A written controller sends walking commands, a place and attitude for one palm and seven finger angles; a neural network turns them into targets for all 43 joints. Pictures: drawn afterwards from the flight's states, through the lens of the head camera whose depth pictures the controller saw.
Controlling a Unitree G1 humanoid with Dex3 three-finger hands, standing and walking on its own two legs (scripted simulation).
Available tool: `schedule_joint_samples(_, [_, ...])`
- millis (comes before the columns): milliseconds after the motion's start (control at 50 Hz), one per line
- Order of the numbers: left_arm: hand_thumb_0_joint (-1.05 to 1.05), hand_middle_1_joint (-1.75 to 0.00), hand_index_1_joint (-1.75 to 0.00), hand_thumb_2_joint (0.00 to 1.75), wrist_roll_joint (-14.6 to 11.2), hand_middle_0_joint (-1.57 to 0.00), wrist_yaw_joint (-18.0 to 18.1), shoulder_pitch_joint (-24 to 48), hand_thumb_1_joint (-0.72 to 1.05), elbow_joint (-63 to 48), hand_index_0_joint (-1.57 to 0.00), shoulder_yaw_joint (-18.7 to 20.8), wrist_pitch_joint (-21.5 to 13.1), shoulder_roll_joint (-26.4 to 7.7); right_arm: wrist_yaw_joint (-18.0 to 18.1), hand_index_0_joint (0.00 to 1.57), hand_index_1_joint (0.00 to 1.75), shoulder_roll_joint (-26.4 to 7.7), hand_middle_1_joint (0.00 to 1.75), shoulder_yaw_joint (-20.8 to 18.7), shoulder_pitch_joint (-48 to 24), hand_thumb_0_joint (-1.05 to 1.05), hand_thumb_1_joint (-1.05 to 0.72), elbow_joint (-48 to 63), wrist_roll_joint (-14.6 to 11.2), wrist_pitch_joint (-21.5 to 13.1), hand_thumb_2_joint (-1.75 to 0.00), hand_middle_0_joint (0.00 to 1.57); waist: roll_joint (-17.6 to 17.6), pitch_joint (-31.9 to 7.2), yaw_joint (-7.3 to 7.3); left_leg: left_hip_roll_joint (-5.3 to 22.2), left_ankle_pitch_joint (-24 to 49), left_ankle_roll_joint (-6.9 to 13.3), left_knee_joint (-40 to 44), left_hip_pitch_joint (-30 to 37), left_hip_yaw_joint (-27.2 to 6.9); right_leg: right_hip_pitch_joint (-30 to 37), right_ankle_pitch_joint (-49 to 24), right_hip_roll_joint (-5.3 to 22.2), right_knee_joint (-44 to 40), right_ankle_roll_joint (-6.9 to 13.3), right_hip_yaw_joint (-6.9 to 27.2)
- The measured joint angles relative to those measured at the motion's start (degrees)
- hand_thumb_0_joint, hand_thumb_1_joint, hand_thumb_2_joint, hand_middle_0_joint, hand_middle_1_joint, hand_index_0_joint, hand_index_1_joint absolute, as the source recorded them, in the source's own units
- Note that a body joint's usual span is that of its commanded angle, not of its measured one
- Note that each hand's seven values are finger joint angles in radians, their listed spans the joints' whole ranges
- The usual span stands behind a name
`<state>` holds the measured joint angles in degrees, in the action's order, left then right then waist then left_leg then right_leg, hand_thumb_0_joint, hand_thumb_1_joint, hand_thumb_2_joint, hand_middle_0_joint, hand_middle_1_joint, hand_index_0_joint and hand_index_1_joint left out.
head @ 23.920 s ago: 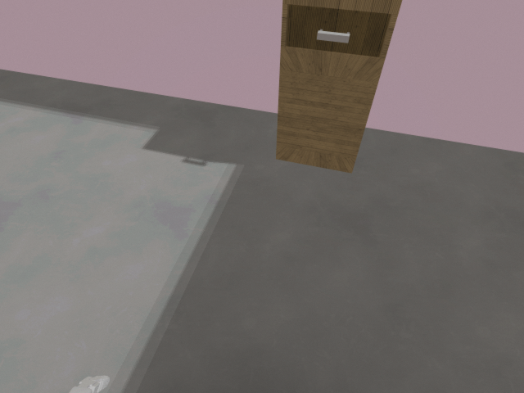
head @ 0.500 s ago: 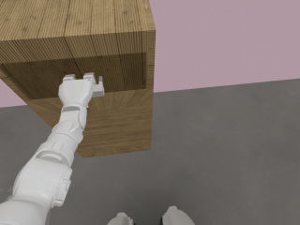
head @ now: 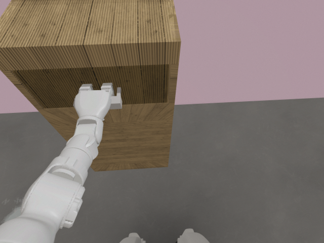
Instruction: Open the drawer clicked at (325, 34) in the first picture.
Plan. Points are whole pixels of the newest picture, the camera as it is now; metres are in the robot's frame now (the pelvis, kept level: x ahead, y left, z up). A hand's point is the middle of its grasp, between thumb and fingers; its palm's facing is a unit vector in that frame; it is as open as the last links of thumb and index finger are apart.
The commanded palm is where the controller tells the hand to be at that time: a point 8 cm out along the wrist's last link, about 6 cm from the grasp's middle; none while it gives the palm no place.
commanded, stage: open the thumb to release the handle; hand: left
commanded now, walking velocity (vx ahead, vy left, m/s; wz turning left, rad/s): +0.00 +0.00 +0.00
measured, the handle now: (99, 97) +0.50 +0.16 +0.02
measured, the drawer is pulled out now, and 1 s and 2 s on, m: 0.00 0.00 0.00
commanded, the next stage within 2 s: lift the hand off the handle in 0.38 s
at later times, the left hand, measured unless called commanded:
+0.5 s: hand (99, 114) +0.46 +0.16 -0.01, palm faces -0.03 -0.01 -1.00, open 12.9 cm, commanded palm +0.45 +0.18 +0.05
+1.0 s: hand (99, 113) +0.46 +0.16 +0.00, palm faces -0.05 -0.03 -1.00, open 13.3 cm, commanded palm +0.47 +0.17 +0.08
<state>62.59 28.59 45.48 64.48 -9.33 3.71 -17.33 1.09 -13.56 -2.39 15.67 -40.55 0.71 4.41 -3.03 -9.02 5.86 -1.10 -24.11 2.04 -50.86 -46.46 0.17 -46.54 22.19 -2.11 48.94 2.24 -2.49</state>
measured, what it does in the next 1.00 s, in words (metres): stands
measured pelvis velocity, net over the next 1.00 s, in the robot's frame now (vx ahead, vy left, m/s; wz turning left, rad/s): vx -0.02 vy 0.01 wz -0.01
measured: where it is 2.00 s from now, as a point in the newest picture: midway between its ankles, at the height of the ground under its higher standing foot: outside the picture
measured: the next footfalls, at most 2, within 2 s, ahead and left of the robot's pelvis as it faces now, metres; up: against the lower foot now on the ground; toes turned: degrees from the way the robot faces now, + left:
none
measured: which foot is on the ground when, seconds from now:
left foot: down 0.00-1.00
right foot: down 0.00-1.00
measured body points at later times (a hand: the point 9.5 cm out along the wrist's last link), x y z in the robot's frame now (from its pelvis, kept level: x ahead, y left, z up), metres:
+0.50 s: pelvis -0.03 +0.00 -0.01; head +0.08 -0.01 +0.43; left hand +0.46 +0.16 +0.05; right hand -0.03 -0.27 -0.14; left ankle -0.01 +0.10 -0.69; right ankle +0.00 -0.10 -0.69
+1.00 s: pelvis -0.02 +0.01 +0.00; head +0.08 +0.00 +0.44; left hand +0.46 +0.16 +0.05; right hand +0.00 -0.26 -0.13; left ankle -0.01 +0.10 -0.69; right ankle +0.00 -0.10 -0.69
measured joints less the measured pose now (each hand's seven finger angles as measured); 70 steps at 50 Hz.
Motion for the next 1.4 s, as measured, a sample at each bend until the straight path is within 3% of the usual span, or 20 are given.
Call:
schedule_joint_samples(120, [0.00,-1.31,-1.31,0.73,0.02,-0.41,-0.92,0.87,0.50,1.33,-0.40,1.56,-1.46,-1.64,0.54,0.20,0.30,-0.38,0.30,0.46,1.59,0.00,-0.90,-0.16,-0.14,-0.53,-0.90,0.20,0.03,0.19,1.03,0.25,0.58,-0.16,-0.08,-0.73,0.14,-0.84,-0.65,-0.22,0.12,0.17,0.10])
schedule_joint_samples(380, [0.00,-1.24,-1.24,0.41,0.12,-0.41,-0.97,2.65,-0.23,3.49,-0.40,3.80,-3.17,-4.07,0.77,0.20,0.30,-1.17,0.30,0.63,4.78,0.00,-0.90,-1.63,-0.40,-1.73,-0.90,0.20,-0.41,0.39,2.56,0.59,1.33,-0.14,-1.26,-3.43,0.59,-3.68,-1.66,-0.50,1.19,0.19,0.45])
schedule_joint_samples(500, [0.00,-1.23,-1.22,0.33,0.28,-0.41,-1.13,3.63,-0.41,4.17,-0.41,4.28,-3.26,-4.54,0.75,0.20,0.30,-1.17,0.30,0.91,4.75,0.00,-0.90,-1.52,-0.42,-2.21,-0.90,0.20,-0.38,0.40,2.91,0.61,1.62,-0.03,-1.71,-4.45,0.79,-4.74,-2.05,-0.50,1.59,0.08,0.61])
schedule_joint_samples(840, [0.00,-1.22,-1.22,0.30,0.63,-0.43,-0.17,4.60,-0.49,4.56,-0.42,3.27,-2.37,-3.03,0.88,0.20,0.30,-0.81,0.30,1.28,3.05,0.00,-0.90,-0.77,-0.24,-2.68,-0.90,0.20,-0.27,-0.02,2.46,0.13,1.38,0.42,-2.31,-5.15,0.67,-5.21,-1.72,-0.04,2.05,-0.37,0.51])
schedule_joint_samples(1040, [0.00,-1.22,-1.22,0.30,-1.02,-0.44,-3.80,1.22,-0.49,0.04,-0.42,3.79,-2.29,-3.29,1.73,0.20,0.30,-0.31,0.30,1.06,3.22,0.00,-0.90,0.15,-0.49,-2.35,-0.90,0.20,-0.32,1.31,2.66,0.12,2.31,0.44,1.48,-0.57,0.98,-0.78,-2.74,-0.12,-1.65,-0.48,1.02])
schedule_joint_samples(1200, [0.00,-1.23,-1.22,0.30,-1.25,-0.49,-4.95,-2.44,-0.49,-5.09,-0.43,3.41,-3.36,-2.76,1.74,0.20,0.30,-0.42,0.30,0.11,4.28,0.00,-0.90,-1.03,-0.32,-1.86,-0.90,0.20,-0.67,1.82,1.23,0.02,2.50,0.33,4.89,4.44,0.94,4.16,-2.82,-0.13,-4.87,-0.44,1.20])
schedule_joint_samples(1400, [0.00,-1.23,-1.22,0.30,-2.75,-0.50,-7.56,-5.23,-0.49,-10.39,-0.44,1.65,-2.27,-1.77,1.53,0.20,0.30,-0.58,0.30,-0.43,2.54,0.00,-0.90,-1.38,-0.94,-0.70,-0.90,0.20,-1.18,2.43,-0.88,-0.18,3.25,0.07,10.00,12.02,0.81,11.45,-3.15,-0.05,-9.27,-0.25,1.36])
